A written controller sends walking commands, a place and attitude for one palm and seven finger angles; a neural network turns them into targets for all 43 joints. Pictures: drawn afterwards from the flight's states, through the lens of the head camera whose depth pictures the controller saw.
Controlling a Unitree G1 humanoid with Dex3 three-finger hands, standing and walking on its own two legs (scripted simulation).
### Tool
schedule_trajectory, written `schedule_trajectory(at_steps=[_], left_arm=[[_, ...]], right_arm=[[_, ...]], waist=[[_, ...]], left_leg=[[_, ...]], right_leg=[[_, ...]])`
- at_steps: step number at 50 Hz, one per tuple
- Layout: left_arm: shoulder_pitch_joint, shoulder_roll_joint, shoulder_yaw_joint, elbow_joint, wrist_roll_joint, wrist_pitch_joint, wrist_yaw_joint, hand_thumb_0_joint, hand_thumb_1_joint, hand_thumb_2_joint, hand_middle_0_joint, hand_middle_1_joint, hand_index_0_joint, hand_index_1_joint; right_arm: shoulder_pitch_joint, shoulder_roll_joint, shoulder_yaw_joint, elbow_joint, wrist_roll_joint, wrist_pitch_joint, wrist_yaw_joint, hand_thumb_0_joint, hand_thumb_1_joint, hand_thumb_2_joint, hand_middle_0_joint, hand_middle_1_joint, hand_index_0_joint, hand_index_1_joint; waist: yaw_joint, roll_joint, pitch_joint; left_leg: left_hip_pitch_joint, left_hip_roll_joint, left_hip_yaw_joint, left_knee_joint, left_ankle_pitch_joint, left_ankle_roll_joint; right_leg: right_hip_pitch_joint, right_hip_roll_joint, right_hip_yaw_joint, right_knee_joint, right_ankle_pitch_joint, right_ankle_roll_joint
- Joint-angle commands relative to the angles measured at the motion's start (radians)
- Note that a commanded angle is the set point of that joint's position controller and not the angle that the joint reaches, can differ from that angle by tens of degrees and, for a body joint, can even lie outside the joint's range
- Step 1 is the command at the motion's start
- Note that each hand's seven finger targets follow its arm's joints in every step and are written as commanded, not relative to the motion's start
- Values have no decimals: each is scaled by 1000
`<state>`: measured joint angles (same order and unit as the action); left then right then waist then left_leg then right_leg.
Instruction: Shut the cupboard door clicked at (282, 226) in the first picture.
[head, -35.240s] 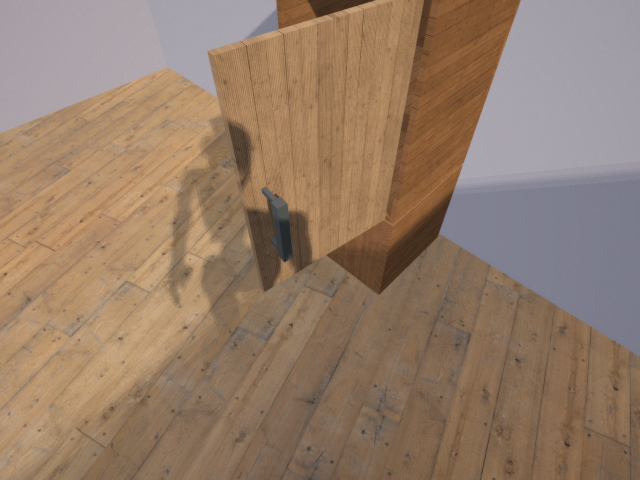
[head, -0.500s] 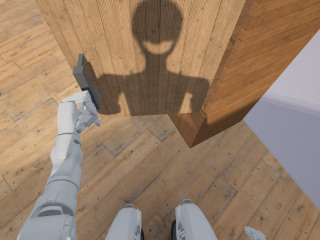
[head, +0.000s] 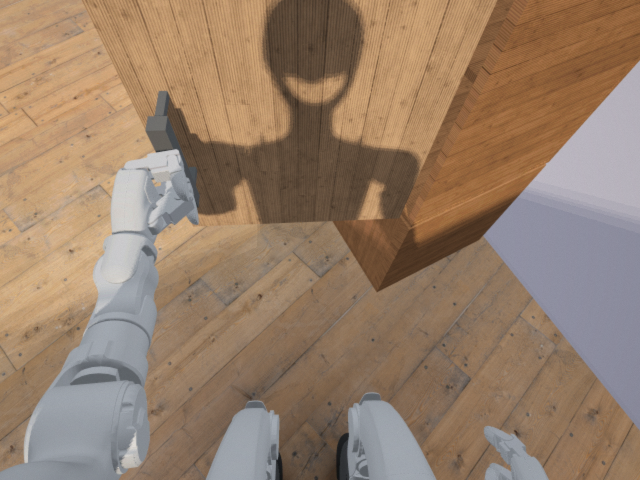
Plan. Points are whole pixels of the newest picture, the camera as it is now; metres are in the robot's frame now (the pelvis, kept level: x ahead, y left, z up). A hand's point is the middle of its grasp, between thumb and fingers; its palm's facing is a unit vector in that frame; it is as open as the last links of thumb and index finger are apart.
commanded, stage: push the door shut along its arc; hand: left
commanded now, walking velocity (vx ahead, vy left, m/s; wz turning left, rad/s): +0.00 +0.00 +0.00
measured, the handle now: (178, 154) +0.53 +0.19 +0.03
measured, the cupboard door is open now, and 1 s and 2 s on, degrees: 66 49 46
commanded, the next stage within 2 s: pull the fist back off the door in 1.40 s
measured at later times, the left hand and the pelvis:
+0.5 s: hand (195, 166) +0.50 +0.16 +0.04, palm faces -0.13 -0.99 -0.04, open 3.4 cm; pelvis -0.01 +0.01 -0.01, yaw +0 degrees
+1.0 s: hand (232, 128) +0.56 +0.11 +0.04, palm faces -0.28 -0.96 -0.03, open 3.1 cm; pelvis -0.01 +0.01 -0.03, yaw -2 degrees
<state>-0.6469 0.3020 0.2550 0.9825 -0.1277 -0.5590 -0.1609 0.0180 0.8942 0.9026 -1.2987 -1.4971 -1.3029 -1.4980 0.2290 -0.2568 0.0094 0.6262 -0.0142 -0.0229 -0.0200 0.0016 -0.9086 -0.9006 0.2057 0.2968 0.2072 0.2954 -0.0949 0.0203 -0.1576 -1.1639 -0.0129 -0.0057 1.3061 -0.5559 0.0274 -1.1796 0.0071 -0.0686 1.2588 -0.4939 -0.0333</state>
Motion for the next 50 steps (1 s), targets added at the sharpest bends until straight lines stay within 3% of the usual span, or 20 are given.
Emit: schedule_trajectory(at_steps=[1,6,7,14,16,20,24,25,27,29,32,36,44,46,47,50], left_arm=[[-431,206,44,-148,-18,-50,-44,0,900,900,-1300,-1500,-1300,-1500],[-518,202,21,-122,-27,-35,-83,0,900,900,-1300,-1500,-1300,-1500],[-547,231,37,-111,-26,-32,-87,0,900,900,-1300,-1500,-1300,-1500],[-700,244,3,-81,-6,-25,-110,0,900,900,-1300,-1500,-1300,-1500],[-707,235,-11,-75,1,-23,-116,0,900,900,-1300,-1500,-1300,-1500],[-759,257,-7,-22,8,-6,-126,0,900,900,-1300,-1500,-1300,-1500],[-808,294,4,10,18,3,-137,0,900,900,-1300,-1500,-1300,-1500],[-828,270,-20,17,19,9,-141,0,900,900,-1300,-1500,-1300,-1500],[-866,303,-7,38,26,21,-146,0,900,900,-1300,-1500,-1300,-1500],[-901,321,2,40,29,26,-150,0,900,900,-1300,-1500,-1300,-1500],[-898,358,35,55,35,44,-151,0,900,900,-1300,-1500,-1300,-1500],[-970,362,9,71,66,63,-152,0,900,900,-1300,-1500,-1300,-1500],[-1047,378,2,51,68,109,-192,0,900,900,-1300,-1500,-1300,-1500],[-1049,379,8,74,65,133,-197,0,900,900,-1300,-1500,-1300,-1500],[-1051,407,30,86,67,141,-195,0,900,900,-1300,-1500,-1300,-1500],[-1059,463,73,63,79,140,-184,0,900,900,-1300,-1500,-1300,-1500]], right_arm=[[143,-161,-61,-62,6,-17,-9,0,-900,-900,200,300,200,300],[171,-168,-63,-54,11,-10,-6,0,-900,-900,200,300,200,300],[180,-174,-63,-47,11,-9,-7,0,-900,-900,200,300,200,300],[218,-193,-62,-27,6,-7,-5,0,-900,-900,200,300,200,300],[231,-194,-63,-25,3,-6,-1,0,-900,-900,200,300,200,300],[251,-202,-58,-13,2,-1,2,0,-900,-900,200,300,200,300],[263,-208,-52,-8,1,-1,4,0,-900,-900,200,300,200,300],[263,-207,-51,-9,2,-1,5,0,-900,-900,200,300,200,300],[272,-213,-48,-4,0,-2,4,0,-900,-900,200,300,200,300],[279,-216,-45,-3,-4,-6,4,0,-900,-900,200,300,200,300],[296,-218,-40,-9,-8,-1,9,0,-900,-900,200,300,200,300],[313,-218,-37,-3,-11,5,12,0,-900,-900,200,300,200,300],[347,-220,-34,6,-13,9,14,0,-900,-900,200,300,200,300],[355,-218,-31,7,-13,9,14,0,-900,-900,200,300,200,300],[360,-219,-28,7,-13,11,13,0,-900,-900,200,300,200,300],[370,-216,-24,0,-17,9,15,0,-900,-900,200,300,200,300]], waist=[[-37,50,-472],[-71,61,-489],[-79,44,-476],[-118,117,-494],[-119,134,-520],[-145,118,-487],[-155,133,-481],[-172,134,-468],[-182,142,-458],[-180,190,-498],[-173,200,-528],[-207,211,-517],[-221,273,-593],[-229,258,-582],[-227,235,-567],[-213,261,-600]], left_leg=[[216,2,-49,-155,244,-2],[235,6,-61,-142,257,2],[220,8,-66,-141,247,3],[284,16,-102,-141,233,-1],[313,18,-110,-141,258,-3],[292,21,-119,-138,231,0],[278,23,-128,-136,208,1],[269,23,-126,-130,194,5],[251,25,-127,-120,178,7],[283,27,-140,-114,208,1],[295,31,-142,-102,270,-3],[286,38,-150,-81,277,0],[359,47,-167,-59,384,-7],[339,46,-160,-52,385,-3],[315,47,-158,-52,379,0],[310,45,-149,-44,408,0]], right_leg=[[299,3,76,-148,229,6],[256,7,71,-146,223,7],[253,7,69,-147,212,7],[139,12,50,-138,148,-1],[131,14,45,-134,157,-4],[102,17,41,-139,135,-3],[82,21,38,-133,115,-7],[64,21,39,-137,107,-5],[48,22,39,-133,97,-7],[23,21,34,-114,109,-10],[28,25,30,-104,137,-12],[-12,28,27,-94,141,-9],[-37,33,16,-79,195,-12],[-31,36,16,-83,202,-10],[-15,38,16,-83,202,-10],[10,40,21,-77,222,-12]])
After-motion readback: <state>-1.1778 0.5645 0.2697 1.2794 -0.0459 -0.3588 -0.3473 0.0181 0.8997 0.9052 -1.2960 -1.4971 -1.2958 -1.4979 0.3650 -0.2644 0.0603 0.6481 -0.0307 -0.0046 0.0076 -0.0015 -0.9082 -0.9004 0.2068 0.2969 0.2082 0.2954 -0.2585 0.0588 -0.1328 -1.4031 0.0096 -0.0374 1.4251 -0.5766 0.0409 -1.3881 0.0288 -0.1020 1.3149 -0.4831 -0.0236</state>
